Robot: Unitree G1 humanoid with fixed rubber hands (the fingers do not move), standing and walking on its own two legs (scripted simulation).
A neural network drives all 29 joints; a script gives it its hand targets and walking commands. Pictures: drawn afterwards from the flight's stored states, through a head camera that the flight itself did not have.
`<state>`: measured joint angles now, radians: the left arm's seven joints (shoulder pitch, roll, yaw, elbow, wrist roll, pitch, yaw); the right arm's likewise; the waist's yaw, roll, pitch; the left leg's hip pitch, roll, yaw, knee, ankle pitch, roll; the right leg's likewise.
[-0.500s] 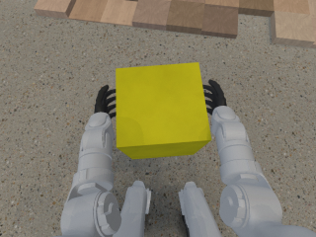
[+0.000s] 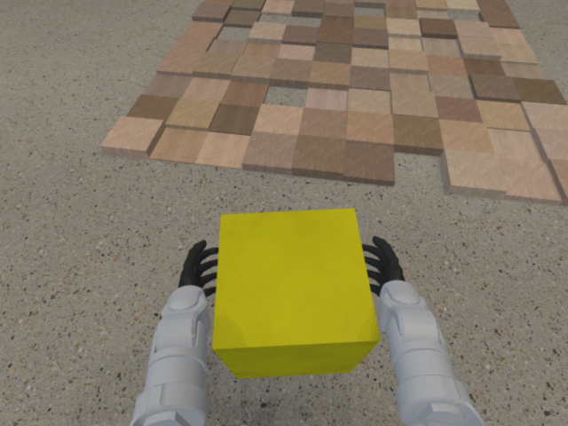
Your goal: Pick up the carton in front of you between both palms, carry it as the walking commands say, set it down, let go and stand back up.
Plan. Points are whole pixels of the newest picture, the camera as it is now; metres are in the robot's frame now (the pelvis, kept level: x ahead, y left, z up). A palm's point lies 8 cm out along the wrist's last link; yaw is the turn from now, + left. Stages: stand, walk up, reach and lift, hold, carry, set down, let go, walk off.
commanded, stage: reach and lift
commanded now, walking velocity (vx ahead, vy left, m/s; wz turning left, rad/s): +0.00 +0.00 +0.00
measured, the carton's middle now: (291, 300) +0.34 +0.01 -0.09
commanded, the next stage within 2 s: hold in 1.30 s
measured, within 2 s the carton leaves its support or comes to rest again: neither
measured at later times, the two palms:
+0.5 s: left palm (179, 289) +0.30 +0.15 +0.06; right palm (415, 286) +0.29 -0.15 +0.06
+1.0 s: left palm (178, 277) +0.31 +0.15 +0.07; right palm (415, 274) +0.31 -0.15 +0.07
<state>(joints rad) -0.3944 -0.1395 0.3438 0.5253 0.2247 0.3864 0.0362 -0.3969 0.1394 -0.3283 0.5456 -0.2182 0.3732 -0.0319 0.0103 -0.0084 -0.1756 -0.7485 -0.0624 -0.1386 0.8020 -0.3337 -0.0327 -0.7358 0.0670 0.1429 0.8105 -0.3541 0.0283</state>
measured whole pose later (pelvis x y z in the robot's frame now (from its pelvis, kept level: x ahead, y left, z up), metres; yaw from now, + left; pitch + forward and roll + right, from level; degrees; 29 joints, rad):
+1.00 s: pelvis +0.02 +0.00 +0.05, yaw +0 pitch -3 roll +0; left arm -0.27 -0.15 0.25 0.32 0.29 0.66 0.01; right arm -0.27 0.15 -0.24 0.32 -0.28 0.65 0.01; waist 0.00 -0.01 -0.02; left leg -0.13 -0.04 -0.14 0.38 -0.19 -0.02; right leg -0.12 0.03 0.14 0.39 -0.22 0.02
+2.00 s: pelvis +0.01 +0.00 +0.05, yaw +0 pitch -7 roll +0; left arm -0.30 -0.16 0.25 0.26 0.30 0.76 0.00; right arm -0.29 0.16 -0.24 0.26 -0.29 0.75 0.02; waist 0.00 -0.01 0.01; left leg -0.06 -0.03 -0.13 0.36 -0.18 -0.02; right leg -0.05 0.03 0.14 0.37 -0.20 0.02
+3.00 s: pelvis +0.05 -0.01 +0.03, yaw -1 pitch +2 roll +0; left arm -0.21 -0.14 0.16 -0.07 0.16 0.94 0.06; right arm -0.21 0.14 -0.13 -0.07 -0.17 0.94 -0.05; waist 0.00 0.01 -0.16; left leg -0.27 0.04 -0.03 0.56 -0.35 -0.02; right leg -0.26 -0.01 0.01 0.56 -0.34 0.01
